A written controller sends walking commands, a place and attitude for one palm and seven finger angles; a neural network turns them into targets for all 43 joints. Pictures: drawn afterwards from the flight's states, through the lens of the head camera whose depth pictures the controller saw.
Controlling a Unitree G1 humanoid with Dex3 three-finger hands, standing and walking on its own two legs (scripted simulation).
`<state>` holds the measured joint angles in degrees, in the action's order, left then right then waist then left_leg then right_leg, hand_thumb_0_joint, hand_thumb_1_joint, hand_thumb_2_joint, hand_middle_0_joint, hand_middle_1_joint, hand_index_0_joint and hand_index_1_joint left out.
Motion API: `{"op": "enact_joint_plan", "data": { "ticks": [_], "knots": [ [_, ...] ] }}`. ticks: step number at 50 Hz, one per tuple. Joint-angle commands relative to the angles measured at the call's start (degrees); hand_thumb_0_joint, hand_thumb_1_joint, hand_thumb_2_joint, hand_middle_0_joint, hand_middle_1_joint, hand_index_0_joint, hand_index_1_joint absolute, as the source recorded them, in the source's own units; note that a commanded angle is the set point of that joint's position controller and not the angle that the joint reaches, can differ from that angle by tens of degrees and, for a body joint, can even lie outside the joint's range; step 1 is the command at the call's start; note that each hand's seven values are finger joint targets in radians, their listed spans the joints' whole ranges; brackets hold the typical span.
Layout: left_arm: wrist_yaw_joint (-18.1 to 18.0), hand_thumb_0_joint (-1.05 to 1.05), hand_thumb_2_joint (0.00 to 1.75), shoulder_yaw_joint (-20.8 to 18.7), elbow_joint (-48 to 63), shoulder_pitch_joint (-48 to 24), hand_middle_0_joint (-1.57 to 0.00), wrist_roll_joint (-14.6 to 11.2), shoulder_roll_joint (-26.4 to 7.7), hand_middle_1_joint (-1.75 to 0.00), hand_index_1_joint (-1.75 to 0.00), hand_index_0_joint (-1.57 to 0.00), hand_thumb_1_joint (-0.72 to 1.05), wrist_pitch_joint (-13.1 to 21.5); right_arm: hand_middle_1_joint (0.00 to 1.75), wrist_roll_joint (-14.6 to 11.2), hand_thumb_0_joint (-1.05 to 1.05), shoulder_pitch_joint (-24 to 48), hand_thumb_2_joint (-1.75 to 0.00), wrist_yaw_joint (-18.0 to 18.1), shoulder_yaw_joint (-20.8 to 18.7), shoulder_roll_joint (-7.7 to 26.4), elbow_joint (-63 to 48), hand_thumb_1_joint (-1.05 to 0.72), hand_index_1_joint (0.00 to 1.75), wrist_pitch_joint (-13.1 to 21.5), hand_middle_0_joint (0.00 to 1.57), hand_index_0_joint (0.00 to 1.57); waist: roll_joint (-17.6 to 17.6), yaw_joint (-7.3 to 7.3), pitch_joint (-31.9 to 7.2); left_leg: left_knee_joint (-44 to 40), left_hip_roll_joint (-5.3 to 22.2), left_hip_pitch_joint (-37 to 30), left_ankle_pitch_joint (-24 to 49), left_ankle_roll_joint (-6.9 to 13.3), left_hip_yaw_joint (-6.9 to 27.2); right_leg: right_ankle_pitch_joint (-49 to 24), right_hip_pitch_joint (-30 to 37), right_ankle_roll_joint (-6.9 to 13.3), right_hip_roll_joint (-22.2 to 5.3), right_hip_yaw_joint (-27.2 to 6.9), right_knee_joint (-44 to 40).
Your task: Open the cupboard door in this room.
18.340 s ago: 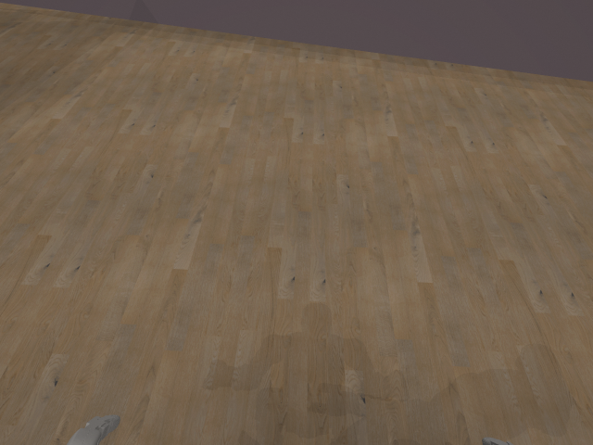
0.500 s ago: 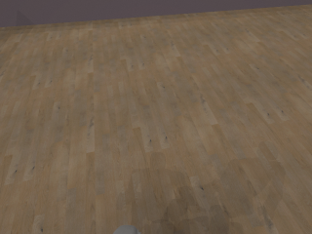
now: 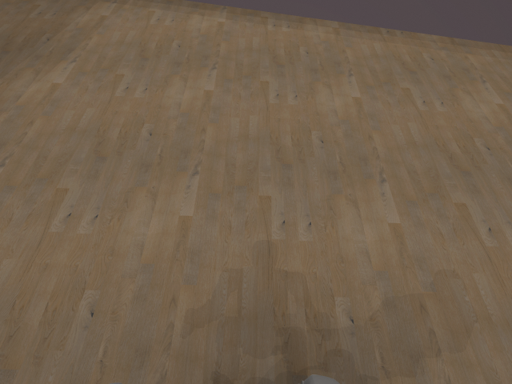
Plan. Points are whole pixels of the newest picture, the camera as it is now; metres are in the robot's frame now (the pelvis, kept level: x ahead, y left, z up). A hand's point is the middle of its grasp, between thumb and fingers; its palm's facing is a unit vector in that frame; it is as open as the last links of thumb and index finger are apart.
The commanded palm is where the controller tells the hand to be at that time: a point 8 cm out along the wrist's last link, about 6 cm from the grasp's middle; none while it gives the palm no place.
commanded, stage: turn or walk to find it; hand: left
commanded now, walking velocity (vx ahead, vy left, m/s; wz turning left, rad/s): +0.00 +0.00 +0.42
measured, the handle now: out of the picture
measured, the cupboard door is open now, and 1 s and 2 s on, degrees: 0 0 0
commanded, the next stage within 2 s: stand and wait in 0.56 s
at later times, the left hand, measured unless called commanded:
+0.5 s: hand out of the picture -0.01 +0.16 -0.16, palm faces +0.25 -0.93 -0.26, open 7.4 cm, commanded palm none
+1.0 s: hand out of the picture -0.07 +0.19 -0.18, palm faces +0.24 -0.94 -0.23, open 7.4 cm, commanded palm none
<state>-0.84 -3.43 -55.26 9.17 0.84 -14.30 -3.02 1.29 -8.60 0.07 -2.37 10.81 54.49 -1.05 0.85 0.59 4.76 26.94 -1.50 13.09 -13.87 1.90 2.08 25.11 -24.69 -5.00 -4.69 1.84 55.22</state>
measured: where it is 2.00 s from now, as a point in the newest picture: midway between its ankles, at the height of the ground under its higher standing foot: outside the picture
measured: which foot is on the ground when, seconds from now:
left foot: down 0.00-0.16, up 0.18-0.62, down 0.64-1.00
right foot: up 0.00-0.14, down 0.16-0.64, up 0.66-1.00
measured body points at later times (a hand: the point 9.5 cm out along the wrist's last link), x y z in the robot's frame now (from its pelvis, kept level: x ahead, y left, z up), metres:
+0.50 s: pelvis -0.02 -0.04 +0.00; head +0.02 -0.06 +0.45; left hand -0.02 +0.21 -0.14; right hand +0.07 -0.29 -0.16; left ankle -0.09 +0.11 -0.67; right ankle +0.00 -0.14 -0.74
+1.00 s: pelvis -0.04 -0.01 -0.01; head -0.02 -0.01 +0.44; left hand -0.08 +0.24 -0.16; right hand +0.10 -0.21 -0.16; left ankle -0.08 +0.09 -0.74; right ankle -0.03 -0.12 -0.71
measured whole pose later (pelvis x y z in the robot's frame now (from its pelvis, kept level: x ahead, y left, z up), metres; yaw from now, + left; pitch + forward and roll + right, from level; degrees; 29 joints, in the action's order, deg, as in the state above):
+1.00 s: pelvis -0.04 -0.01 -0.01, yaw +9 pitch -2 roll +1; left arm -0.1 -3.4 -59.5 14.3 1.3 -10.6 -3.9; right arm 1.3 -5.7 1.0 -2.8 8.7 56.9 -0.5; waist -0.3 2.4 5.3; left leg 30.5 3.5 8.9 -18.9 0.6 -12.0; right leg 26.8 -20.2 -2.9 -4.0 3.9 49.6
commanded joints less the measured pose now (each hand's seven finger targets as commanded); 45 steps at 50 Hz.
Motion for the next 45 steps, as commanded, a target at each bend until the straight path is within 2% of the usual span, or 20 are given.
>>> {"op": "enact_joint_plan", "data": {
  "ticks": [1,4,6,7,8,9,11,14,25,27,29,30,31,32,33,34,35,38,41,45],
  "knots": [
    [-0.1,0.0,0.9,-0.3,5.4,-1.9,-0.2,-0.3,-3.1,-0.3,-0.3,-0.2,0.9,1.3,0.3,0.2,0.0,-3.9,-0.9,0.8,-3.5,12.5,-2.5,-0.9,0.3,0.2,0.2,0.2,-9.8,-2.54,-6.3,-5.4,14.5,-6.1,27.1,8.0,14.9,0.8,-0.4,0.3,1.2,0.0,-6.8],
    [-0.2,0.0,0.9,-0.3,5.3,0.6,-0.2,-0.7,-2.9,-0.3,-0.3,-0.2,0.9,1.9,0.3,0.3,0.0,-2.8,-0.9,0.7,-3.7,12.4,-3.0,-0.9,0.3,0.0,0.2,0.2,-10.3,-1.27,-8.0,-2.8,13.0,-3.2,28.3,7.3,16.8,-2.3,6.7,1.0,2.9,0.6,-17.5],
    [-0.4,0.0,0.9,-0.6,4.1,4.7,-0.2,-0.5,-3.9,-0.3,-0.3,-0.2,0.9,2.7,0.3,-0.2,0.0,-1.8,-0.9,0.6,-3.7,11.5,-3.3,-0.9,0.3,-0.1,0.2,0.2,-7.2,1.0,-9.7,1.1,9.9,1.7,21.3,4.2,15.4,-13.5,16.4,1.3,2.3,1.2,-30.6],
    [-0.7,0.0,0.9,-1.1,3.9,6.3,-0.2,0.0,-6.6,-0.3,-0.3,-0.2,0.9,3.3,0.3,-0.7,0.0,-2.9,-0.9,0.3,-3.5,9.0,-3.4,-0.9,0.3,0.1,0.2,0.2,-0.5,1.49,-10.9,5.9,6.3,8.7,10.7,1.0,12.1,-17.7,24.8,2.6,-3.9,-4.0,-35.5],
    [-1.1,0.0,0.9,-2.2,3.9,7.2,-0.2,0.7,-11.6,-0.3,-0.3,-0.2,0.9,3.8,0.3,-0.9,0.0,-3.1,-0.9,0.0,-2.8,5.3,-4.7,-0.9,0.3,0.2,0.2,0.2,14.8,2.06,-10.3,17.8,-1.9,19.5,-11.8,-3.1,2.8,-24.7,29.6,8.4,-17.9,-18.0,-37.1],
    [-1.1,0.0,0.9,-1.9,4.6,7.5,-0.2,0.4,-12.3,-0.3,-0.3,-0.2,0.9,3.4,0.3,-0.5,0.0,-1.4,-0.9,0.3,-3.4,7.5,-5.2,-0.9,0.3,-0.5,0.2,0.2,12.8,2.78,-8.8,28.7,-1.4,18.5,-21.2,-3.3,2.8,-29.2,21.3,13.4,-23.6,-20.1,-37.7],
    [-1.3,0.0,0.9,-1.9,6.4,0.5,-0.2,0.1,-8.6,-0.3,-0.3,-0.2,0.9,3.3,0.3,-0.1,0.0,-3.2,-0.9,-0.1,-3.9,8.1,-2.9,-0.9,0.3,-1.9,0.2,0.2,10.8,-0.21,-3.6,40.2,1.0,18.0,-15.1,-3.3,4.5,-15.2,12.1,13.5,-18.4,-14.4,-40.6],
    [-1.1,0.0,0.9,-0.8,7.2,-2.1,-0.2,0.1,-5.3,-0.3,-0.3,-0.2,0.9,3.7,0.3,0.1,0.0,-6.4,-0.9,-0.9,-3.5,6.7,-0.3,-0.9,0.3,-2.2,0.2,0.2,7.0,-2.27,-2.1,43.3,2.3,18.0,-7.6,-4.5,1.7,-19.9,12.7,10.4,-12.5,-4.0,-38.2],
    [-1.0,0.0,0.9,-2.1,3.5,7.0,-0.2,1.0,-8.9,-0.3,-0.3,-0.2,0.9,3.4,0.3,-0.7,0.0,0.6,-0.9,-0.7,-1.9,5.1,-1.9,-0.9,0.3,-1.4,0.2,0.2,10.2,2.37,-5.0,21.3,3.8,12.2,-13.4,-5.8,-4.6,-33.6,20.2,13.4,-16.0,-0.1,-33.3],
    [-0.8,0.0,0.9,-2.4,3.0,6.5,-0.2,1.0,-9.6,-0.3,-0.3,-0.2,0.9,3.2,0.3,-0.9,0.0,-0.5,-0.9,-0.6,-1.6,5.1,-1.9,-0.9,0.3,-0.8,0.2,0.2,10.9,1.96,-6.8,15.3,3.3,9.4,-12.5,-5.3,-6.0,-35.7,21.2,13.2,-16.4,0.9,-30.8],
    [-0.7,0.0,0.9,-2.3,2.4,6.3,-0.2,0.7,-9.4,-0.3,-0.3,-0.2,0.9,3.0,0.3,-0.9,0.0,-2.8,-0.9,-0.4,-1.5,5.3,-1.2,-0.9,0.3,-0.2,0.2,0.2,9.6,0.52,-8.3,4.5,2.6,2.9,-5.0,-4.7,-7.2,-35.8,19.6,10.4,-14.9,2.9,-26.4],
    [-0.7,0.0,0.9,-2.0,1.9,5.8,-0.2,0.2,-8.4,-0.3,-0.3,-0.2,0.9,2.8,0.3,-0.8,0.0,-5.1,-0.9,-0.3,-1.6,5.9,-0.1,-0.9,0.3,0.4,0.2,0.2,6.5,-0.95,-9.3,-3.9,3.1,-4.3,3.4,-4.0,-6.2,-32.6,15.5,7.7,-12.8,4.7,-22.6],
    [-0.7,0.0,0.9,-1.2,2.3,7.2,-0.2,-0.3,-5.1,-0.3,-0.3,-0.2,0.9,2.5,0.3,-0.5,0.0,-6.6,-0.9,0.0,-2.2,10.0,0.3,-0.9,0.3,1.3,0.2,0.2,-5.2,-1.53,-11.2,-7.8,11.9,-13.9,13.9,-1.1,3.9,-18.8,5.5,4.3,-7.4,7.1,-14.9],
    [-0.6,0.0,0.9,0.5,3.2,6.8,-0.2,-0.4,-1.2,-0.3,-0.3,-0.2,0.9,2.2,0.3,-0.4,0.0,-8.3,-0.9,0.6,-2.8,13.7,0.6,-0.9,0.3,1.5,0.2,0.2,-17.8,-2.17,-10.9,-7.8,22.8,-16.6,32.6,4.5,15.1,7.1,-3.5,1.5,-2.2,6.4,-8.2],
    [-1.0,0.0,0.9,0.9,2.4,4.8,-0.2,-0.2,-1.6,-0.3,-0.3,-0.2,0.9,1.8,0.3,-0.4,0.0,-7.9,-0.9,0.9,-2.4,13.2,1.3,-0.9,0.3,0.9,0.2,0.2,-12.9,-2.73,-10.2,-7.2,23.9,-11.4,32.1,7.1,10.0,10.4,1.0,2.4,-2.2,2.0,-3.5],
    [-1.0,0.0,0.9,1.0,1.2,4.3,-0.2,-0.1,-0.9,-0.3,-0.3,-0.2,0.9,1.6,0.3,-0.1,0.0,-5.6,-0.9,1.6,-1.7,11.0,1.7,-0.9,0.3,1.5,0.2,0.2,-12.2,-2.03,-8.1,-8.4,21.7,-9.0,30.9,7.6,8.3,8.4,1.0,2.3,-2.3,-0.1,-2.3],
    [-0.8,0.0,0.9,1.0,-0.4,4.8,-0.2,-0.1,-0.9,-0.3,-0.3,-0.2,0.9,1.5,0.3,-0.1,0.0,-3.0,-0.9,2.1,-1.2,9.8,1.8,-0.9,0.3,1.9,0.2,0.2,-14.7,-0.94,-6.0,-8.6,19.9,-8.4,31.2,7.2,6.0,5.7,0.6,2.3,-2.3,-1.2,-1.9],
    [-0.1,0.0,0.9,0.6,-2.9,6.3,-0.2,-0.1,-1.4,-0.3,-0.3,-0.2,0.9,1.2,0.3,-0.2,0.0,-0.9,-0.9,2.4,-0.8,8.5,1.8,-0.9,0.3,1.8,0.2,0.2,-11.5,-0.36,-2.5,-7.1,18.3,-7.7,34.8,6.6,0.2,1.3,0.6,2.7,-1.0,-1.4,-1.4],
    [0.2,0.0,0.9,0.3,-2.6,5.8,-0.2,0.1,-1.3,-0.3,-0.3,-0.2,0.9,0.5,0.3,-0.2,0.0,-1.6,-0.9,2.4,-1.7,9.7,1.9,-0.9,0.3,1.3,0.2,0.2,-7.4,-0.91,-2.7,-6.6,19.5,-9.8,32.3,7.5,-1.0,1.8,-1.1,2.1,0.1,-0.8,-0.5],
    [0.5,0.0,0.9,-0.4,-0.8,4.2,-0.2,0.3,-1.0,-0.3,-0.3,-0.2,0.9,0.1,0.3,0.0,0.0,-1.8,-0.9,2.1,-2.7,10.1,1.6,-0.9,0.3,0.8,0.2,0.2,-7.6,-1.28,-1.4,-6.7,21.0,-8.9,26.0,7.5,-2.5,2.2,-1.9,1.8,0.3,0.8,-1.2]
  ]
}}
